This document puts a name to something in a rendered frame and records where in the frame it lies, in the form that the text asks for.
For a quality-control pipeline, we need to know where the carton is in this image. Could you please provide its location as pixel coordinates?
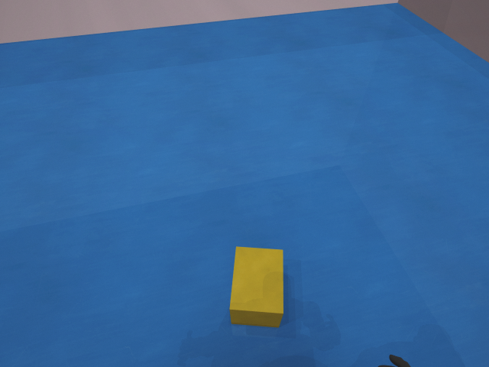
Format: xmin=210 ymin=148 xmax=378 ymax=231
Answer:
xmin=229 ymin=246 xmax=283 ymax=328

